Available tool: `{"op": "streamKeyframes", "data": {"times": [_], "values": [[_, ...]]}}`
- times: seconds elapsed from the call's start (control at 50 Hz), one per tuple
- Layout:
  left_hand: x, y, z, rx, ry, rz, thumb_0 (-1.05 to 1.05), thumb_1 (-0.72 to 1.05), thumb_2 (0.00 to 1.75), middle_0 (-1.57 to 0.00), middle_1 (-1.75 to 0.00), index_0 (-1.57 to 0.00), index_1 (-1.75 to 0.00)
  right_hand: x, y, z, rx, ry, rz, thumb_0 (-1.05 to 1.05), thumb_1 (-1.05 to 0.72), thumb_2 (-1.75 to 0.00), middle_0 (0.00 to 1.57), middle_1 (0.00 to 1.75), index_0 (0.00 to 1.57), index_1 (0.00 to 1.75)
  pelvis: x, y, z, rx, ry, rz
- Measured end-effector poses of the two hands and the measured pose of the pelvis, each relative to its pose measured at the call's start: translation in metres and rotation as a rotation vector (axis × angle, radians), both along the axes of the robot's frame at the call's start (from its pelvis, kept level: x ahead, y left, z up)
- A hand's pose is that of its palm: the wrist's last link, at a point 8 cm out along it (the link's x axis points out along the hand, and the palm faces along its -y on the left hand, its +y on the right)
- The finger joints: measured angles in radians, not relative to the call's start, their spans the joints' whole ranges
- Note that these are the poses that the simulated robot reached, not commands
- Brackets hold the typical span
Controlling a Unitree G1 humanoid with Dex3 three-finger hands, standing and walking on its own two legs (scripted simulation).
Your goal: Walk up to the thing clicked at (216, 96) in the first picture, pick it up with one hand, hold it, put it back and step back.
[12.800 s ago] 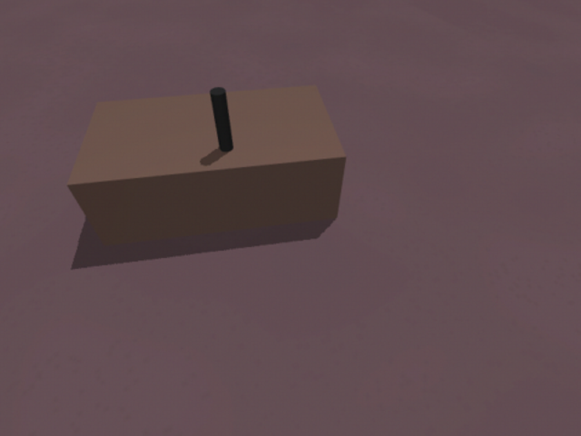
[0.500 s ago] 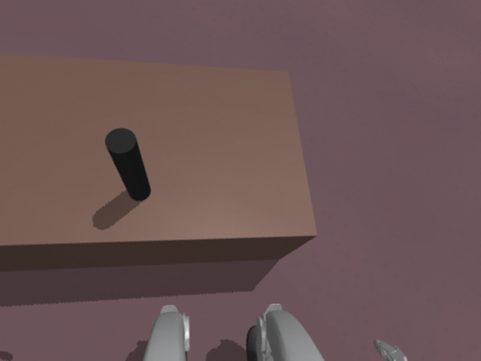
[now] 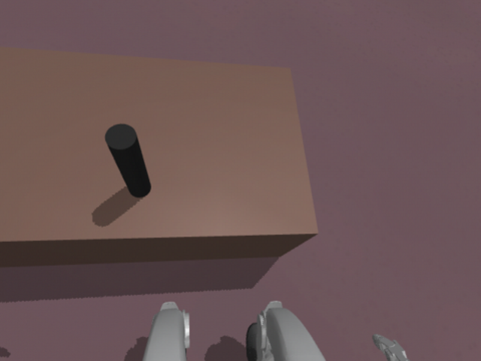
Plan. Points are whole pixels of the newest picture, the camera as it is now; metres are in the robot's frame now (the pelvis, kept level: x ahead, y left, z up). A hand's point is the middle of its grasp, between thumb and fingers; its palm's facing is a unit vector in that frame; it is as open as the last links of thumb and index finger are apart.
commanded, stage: go down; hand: left
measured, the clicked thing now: (132, 166) +0.51 +0.20 -0.19
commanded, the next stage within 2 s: approach in 1.50 s
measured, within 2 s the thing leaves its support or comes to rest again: neither
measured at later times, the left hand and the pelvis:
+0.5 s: hand out of the picture +0.43 +0.40 +0.07, palm faces +0.19 -0.98 +0.01, open 17.5 cm; pelvis +0.00 +0.00 -0.01, yaw +0 degrees
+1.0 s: hand out of the picture +0.42 +0.41 +0.07, palm faces +0.21 -0.98 +0.01, open 17.5 cm; pelvis +0.00 +0.00 -0.01, yaw +0 degrees
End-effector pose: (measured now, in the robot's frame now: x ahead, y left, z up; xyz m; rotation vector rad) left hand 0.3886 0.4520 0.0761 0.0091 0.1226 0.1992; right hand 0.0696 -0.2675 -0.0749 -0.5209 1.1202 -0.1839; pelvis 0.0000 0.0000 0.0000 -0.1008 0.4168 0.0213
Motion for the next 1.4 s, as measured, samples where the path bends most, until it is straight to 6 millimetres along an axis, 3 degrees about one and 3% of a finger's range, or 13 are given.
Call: {"op": "streamKeyframes", "data": {"times": [0.3, 0.7, 0.88, 1.4], "values": [[0.009, -0.003, -0.005, -0.015, -0.051, -0.004, -0.02, -0.54, 0.02, -0.07, -0.04, -0.06, -0.04, -0.001, 0.000, -0.004, -0.005, 0.026, 0.002, 0.00, -0.91, -0.90, 0.21, 0.30, 0.21, 0.30, 0.002, 0.000, -0.004, -0.003, 0.016, 0.001], [0.007, -0.005, -0.004, -0.016, -0.092, -0.004, -0.02, -0.54, 0.02, -0.06, -0.04, -0.06, -0.04, -0.004, -0.003, -0.010, -0.001, 0.025, 0.002, 0.00, -0.91, -0.90, 0.21, 0.30, 0.21, 0.30, -0.004, -0.004, -0.010, -0.003, 0.020, 0.001], [0.007, 0.001, 0.004, -0.022, -0.102, 0.013, -0.02, -0.52, 0.03, -0.07, -0.05, -0.06, -0.05, -0.004, -0.003, -0.010, -0.002, 0.020, 0.001, 0.00, -0.91, -0.90, 0.21, 0.30, 0.21, 0.30, -0.002, -0.004, -0.010, -0.004, 0.021, 0.001], [0.006, 0.007, -0.001, -0.018, -0.084, 0.020, -0.02, -0.54, 0.02, -0.07, -0.05, -0.06, -0.05, -0.008, 0.001, -0.010, 0.000, 0.042, -0.005, 0.00, -0.91, -0.90, 0.21, 0.30, 0.21, 0.30, -0.001, 0.001, -0.010, -0.010, 0.027, 0.001]]}}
